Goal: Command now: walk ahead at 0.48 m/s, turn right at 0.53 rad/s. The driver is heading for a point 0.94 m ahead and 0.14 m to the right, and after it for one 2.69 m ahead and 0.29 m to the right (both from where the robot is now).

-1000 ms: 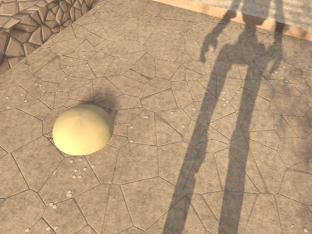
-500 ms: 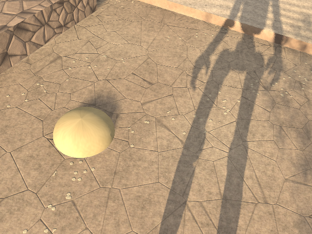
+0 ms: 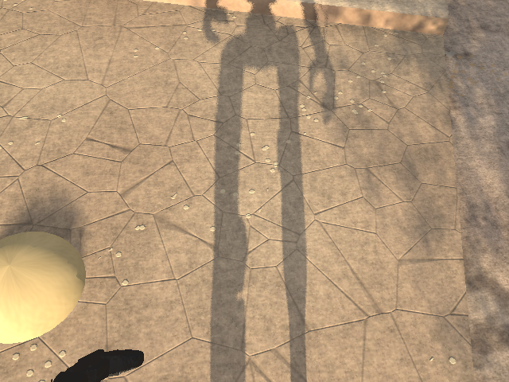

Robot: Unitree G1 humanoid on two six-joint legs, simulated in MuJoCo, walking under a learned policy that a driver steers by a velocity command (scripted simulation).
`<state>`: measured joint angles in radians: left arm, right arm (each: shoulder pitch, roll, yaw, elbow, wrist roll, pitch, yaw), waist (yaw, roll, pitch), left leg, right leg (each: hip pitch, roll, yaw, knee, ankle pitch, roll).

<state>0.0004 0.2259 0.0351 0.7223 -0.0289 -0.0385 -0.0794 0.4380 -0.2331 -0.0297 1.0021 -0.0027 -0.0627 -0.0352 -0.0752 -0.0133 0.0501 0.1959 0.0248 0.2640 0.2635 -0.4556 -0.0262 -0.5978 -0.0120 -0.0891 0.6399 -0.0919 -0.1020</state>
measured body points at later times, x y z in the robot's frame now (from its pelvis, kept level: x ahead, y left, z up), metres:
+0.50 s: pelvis +0.30 -0.01 +0.01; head +0.32 -0.03 +0.46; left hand +0.40 +0.27 -0.10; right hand +0.46 -0.30 -0.06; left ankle +0.47 +0.08 -0.71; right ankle +0.16 -0.08 -0.72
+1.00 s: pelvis +0.53 -0.11 +0.01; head +0.55 -0.13 +0.46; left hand +0.85 -0.02 -0.05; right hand +0.39 -0.36 -0.12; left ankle +0.47 +0.08 -0.72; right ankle +0.59 -0.26 -0.72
